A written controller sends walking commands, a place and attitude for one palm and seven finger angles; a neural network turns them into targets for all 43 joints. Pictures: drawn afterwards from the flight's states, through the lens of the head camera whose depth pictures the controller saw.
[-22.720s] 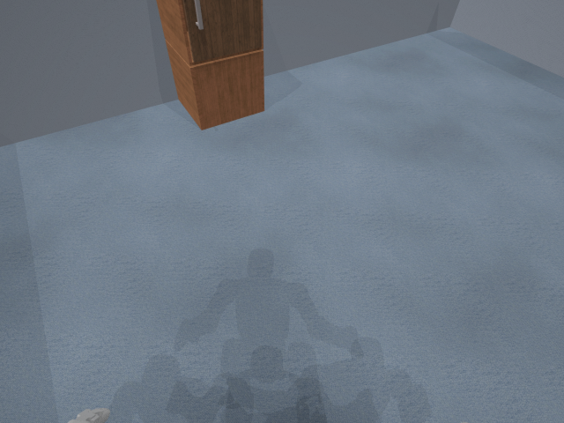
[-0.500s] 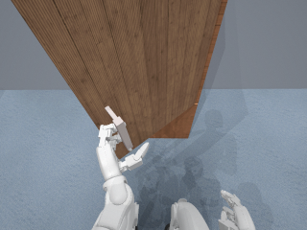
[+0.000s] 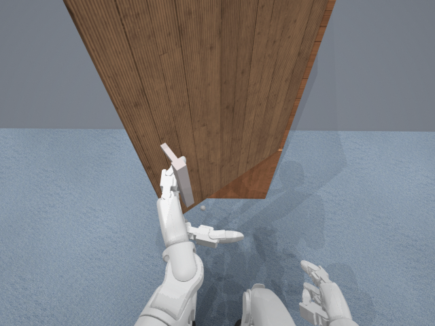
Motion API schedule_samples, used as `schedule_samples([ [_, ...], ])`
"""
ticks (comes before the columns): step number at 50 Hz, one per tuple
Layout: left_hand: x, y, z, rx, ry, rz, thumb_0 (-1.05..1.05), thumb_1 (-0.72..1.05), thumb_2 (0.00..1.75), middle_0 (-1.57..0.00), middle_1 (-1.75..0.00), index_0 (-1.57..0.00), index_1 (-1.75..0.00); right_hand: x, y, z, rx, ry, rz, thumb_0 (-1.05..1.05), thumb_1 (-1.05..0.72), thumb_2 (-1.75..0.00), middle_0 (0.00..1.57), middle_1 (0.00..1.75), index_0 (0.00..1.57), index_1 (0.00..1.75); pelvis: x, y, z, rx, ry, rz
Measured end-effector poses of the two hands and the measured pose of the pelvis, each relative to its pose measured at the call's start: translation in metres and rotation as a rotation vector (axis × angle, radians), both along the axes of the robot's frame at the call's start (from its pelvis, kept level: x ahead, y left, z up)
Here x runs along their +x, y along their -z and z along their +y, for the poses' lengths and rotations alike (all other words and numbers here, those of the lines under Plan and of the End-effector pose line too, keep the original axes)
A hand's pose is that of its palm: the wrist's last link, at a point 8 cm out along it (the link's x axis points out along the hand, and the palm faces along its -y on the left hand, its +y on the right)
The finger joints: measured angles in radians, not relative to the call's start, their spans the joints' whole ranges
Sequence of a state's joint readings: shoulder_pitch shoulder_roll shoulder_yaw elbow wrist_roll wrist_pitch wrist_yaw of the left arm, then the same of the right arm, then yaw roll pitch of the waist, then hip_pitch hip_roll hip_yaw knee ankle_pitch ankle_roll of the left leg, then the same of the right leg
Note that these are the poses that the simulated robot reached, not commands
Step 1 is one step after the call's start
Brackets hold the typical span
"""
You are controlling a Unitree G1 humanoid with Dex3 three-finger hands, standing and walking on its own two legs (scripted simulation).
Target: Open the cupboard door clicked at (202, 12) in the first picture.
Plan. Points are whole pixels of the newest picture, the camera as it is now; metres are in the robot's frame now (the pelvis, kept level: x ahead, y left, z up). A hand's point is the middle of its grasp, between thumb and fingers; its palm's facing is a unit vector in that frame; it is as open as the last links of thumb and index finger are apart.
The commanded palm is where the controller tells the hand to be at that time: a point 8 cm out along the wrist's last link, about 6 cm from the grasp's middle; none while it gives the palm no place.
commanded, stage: slide the hand sideways off the handle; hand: left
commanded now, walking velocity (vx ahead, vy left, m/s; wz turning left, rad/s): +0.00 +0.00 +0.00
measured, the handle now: (178, 177) +0.38 +0.09 +0.02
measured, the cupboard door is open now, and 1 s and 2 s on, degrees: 37 43 43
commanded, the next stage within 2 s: draw the hand back to the body in 1.24 s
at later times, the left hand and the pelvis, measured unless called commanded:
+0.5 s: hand (202, 237) +0.27 +0.04 +0.01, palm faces -0.06 -1.00 +0.01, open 16.2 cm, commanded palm +0.24 +0.10 +0.01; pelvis +0.00 +0.01 -0.01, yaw +0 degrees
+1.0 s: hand (174, 258) +0.24 +0.08 +0.01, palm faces -0.03 -1.00 +0.01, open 16.0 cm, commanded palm +0.21 +0.15 +0.01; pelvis +0.01 +0.01 -0.02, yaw +0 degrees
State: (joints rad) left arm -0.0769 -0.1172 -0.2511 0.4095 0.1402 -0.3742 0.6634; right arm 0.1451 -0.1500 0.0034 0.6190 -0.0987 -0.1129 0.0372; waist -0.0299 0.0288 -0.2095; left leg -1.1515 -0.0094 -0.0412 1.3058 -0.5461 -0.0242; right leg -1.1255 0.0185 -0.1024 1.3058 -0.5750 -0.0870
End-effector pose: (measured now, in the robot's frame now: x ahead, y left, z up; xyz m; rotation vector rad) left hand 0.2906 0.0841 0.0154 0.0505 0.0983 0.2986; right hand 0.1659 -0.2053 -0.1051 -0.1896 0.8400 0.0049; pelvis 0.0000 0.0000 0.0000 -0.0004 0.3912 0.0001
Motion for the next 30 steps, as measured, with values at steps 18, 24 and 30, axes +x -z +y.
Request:
schedule_samples([
  [18, -0.027, 0.005, 0.001, -0.086, 0.387, -0.062, -0.01, -0.5, 0.3, -0.15, -0.32, -0.16, -0.33, -0.006, 0.009, -0.011, -0.012, 0.045, 0.015, 0.01, -0.9, -0.9, 0.2, 0.3, 0.2, 0.3, -0.003, 0.015, 0.012, 0.006, 0.005, -0.003],
  [24, -0.034, 0.001, 0.006, -0.069, 0.364, -0.06, -0.01, -0.5, 0.3, -0.16, -0.31, -0.18, -0.32, -0.004, 0.006, -0.003, 0.005, 0.049, 0.016, 0.01, -0.9, -0.9, 0.2, 0.3, 0.2, 0.3, -0.002, 0.013, 0.013, 0.011, 0.013, -0.007],
  [30, -0.043, -0.001, 0.017, -0.067, 0.357, -0.055, -0.01, -0.5, 0.3, -0.17, -0.31, -0.19, -0.32, 0.003, 0.002, 0.004, 0.017, 0.036, 0.003, 0.01, -0.9, -0.9, 0.2, 0.3, 0.2, 0.3, 0.001, 0.011, 0.012, 0.008, 0.011, -0.01],
])
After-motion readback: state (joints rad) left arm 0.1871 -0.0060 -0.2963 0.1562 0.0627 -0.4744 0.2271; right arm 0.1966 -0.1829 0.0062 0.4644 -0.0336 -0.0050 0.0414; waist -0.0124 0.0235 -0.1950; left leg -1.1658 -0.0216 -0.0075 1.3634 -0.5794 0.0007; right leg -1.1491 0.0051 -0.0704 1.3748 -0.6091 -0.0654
